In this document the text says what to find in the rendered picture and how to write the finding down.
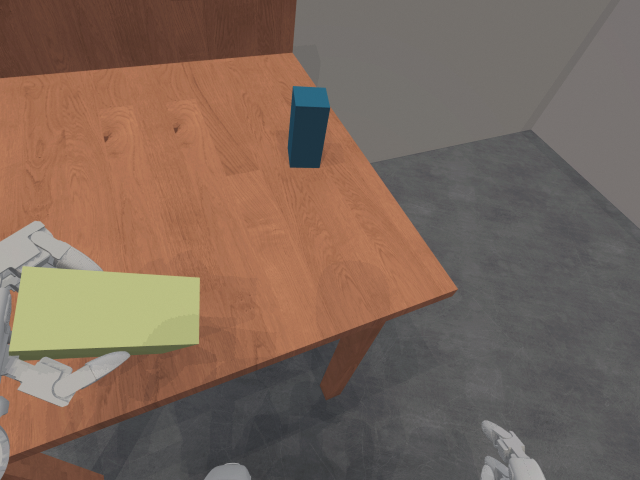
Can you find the left robot hand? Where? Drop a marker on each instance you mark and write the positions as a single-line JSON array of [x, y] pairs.
[[49, 380]]

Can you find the sponge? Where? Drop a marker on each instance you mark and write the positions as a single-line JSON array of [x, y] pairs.
[[67, 313]]

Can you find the right robot hand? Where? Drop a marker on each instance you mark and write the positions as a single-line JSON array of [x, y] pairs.
[[512, 451]]

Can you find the table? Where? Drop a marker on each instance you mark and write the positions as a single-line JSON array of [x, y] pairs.
[[152, 136]]

